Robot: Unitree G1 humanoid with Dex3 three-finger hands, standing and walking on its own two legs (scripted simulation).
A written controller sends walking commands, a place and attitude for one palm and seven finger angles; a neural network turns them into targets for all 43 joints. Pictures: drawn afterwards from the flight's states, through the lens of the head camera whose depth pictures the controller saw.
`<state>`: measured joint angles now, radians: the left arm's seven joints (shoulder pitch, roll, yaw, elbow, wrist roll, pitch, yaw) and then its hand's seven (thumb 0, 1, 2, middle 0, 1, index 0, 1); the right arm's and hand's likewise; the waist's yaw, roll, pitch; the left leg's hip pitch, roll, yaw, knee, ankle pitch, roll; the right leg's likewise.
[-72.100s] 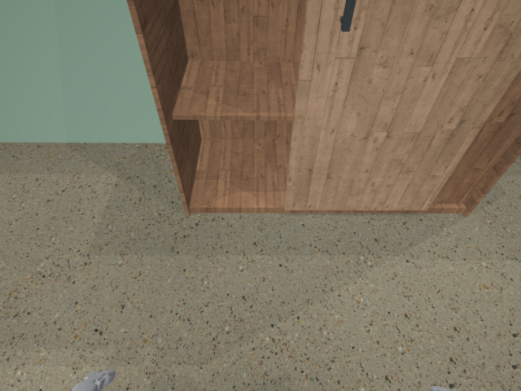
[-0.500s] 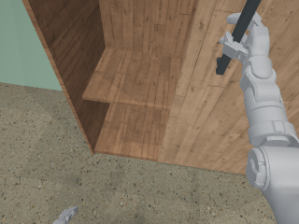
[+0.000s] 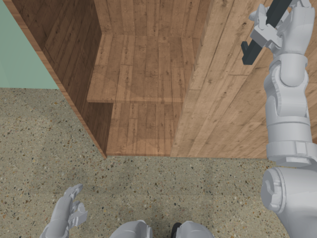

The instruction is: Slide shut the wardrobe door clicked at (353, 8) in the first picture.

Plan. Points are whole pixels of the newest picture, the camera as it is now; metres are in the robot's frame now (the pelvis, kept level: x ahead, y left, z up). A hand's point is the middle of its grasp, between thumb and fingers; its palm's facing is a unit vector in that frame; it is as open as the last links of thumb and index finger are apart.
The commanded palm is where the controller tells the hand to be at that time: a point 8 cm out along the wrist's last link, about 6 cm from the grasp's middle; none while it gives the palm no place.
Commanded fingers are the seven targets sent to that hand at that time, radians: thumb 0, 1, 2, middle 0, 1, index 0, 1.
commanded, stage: step sideways, sliding the door along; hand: right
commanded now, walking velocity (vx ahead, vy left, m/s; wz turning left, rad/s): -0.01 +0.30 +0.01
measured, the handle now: (271, 7) +0.50 -0.20 +0.26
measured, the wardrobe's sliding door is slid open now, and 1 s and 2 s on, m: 0.40 0.14 0.00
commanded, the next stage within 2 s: stop walking and hold the door there in 1.72 s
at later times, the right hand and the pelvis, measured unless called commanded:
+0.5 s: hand (218, 24) +0.48 -0.10 +0.24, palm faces +0.50 +0.86 -0.07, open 6.2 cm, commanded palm +0.44 -0.08 +0.23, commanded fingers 0.00 -0.90 -0.90 0.45 1.40 0.45 1.40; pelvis +0.07 +0.18 +0.00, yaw -10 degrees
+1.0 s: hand (116, 22) +0.48 +0.09 +0.23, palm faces +0.43 +0.90 -0.06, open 6.6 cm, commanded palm +0.44 +0.11 +0.23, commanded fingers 0.00 -0.90 -0.90 0.45 1.40 0.45 1.40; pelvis +0.12 +0.33 +0.01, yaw -7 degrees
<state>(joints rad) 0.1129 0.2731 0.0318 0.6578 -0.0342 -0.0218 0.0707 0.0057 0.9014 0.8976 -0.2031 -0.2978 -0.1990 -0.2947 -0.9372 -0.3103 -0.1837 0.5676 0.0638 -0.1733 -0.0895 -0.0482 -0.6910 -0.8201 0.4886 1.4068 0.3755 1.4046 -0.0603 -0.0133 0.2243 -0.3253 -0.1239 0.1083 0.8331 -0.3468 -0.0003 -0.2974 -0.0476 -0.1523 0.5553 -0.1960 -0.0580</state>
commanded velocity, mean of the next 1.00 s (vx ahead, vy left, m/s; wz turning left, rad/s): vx -0.23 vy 0.27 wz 0.14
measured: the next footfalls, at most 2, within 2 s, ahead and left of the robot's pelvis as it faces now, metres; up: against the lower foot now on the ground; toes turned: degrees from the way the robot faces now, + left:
left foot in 0.34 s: +0.16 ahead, +0.32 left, +0.00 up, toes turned -2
right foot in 0.52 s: +0.10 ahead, +0.04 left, +0.00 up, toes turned -16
